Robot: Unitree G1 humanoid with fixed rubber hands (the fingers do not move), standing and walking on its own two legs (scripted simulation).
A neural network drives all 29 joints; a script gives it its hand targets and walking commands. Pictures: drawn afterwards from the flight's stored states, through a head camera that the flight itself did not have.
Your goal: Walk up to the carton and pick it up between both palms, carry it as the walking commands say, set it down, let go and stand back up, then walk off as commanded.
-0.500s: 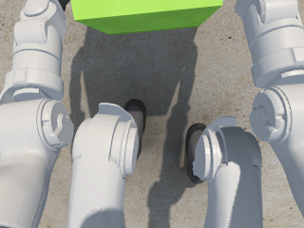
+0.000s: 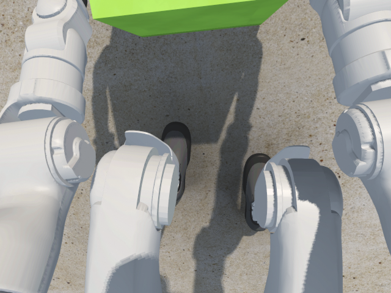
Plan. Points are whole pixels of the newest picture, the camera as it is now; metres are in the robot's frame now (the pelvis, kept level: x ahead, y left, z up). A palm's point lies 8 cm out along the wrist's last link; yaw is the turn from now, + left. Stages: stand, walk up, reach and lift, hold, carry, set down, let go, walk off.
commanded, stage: set down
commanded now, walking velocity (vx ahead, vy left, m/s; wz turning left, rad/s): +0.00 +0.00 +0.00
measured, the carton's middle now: out of the picture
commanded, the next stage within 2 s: let go in 1.82 s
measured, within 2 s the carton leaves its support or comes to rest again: neither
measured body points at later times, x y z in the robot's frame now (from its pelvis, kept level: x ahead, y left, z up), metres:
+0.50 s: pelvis +0.00 +0.01 +0.00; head +0.38 +0.03 +0.21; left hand +0.50 +0.30 -0.20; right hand +0.59 -0.10 -0.20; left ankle +0.14 +0.12 -0.33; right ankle +0.09 -0.10 -0.33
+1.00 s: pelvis +0.00 +0.01 +0.10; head +0.38 +0.06 +0.31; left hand +0.51 +0.32 -0.06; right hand +0.61 -0.09 -0.06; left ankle +0.14 +0.12 -0.33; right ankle +0.09 -0.10 -0.33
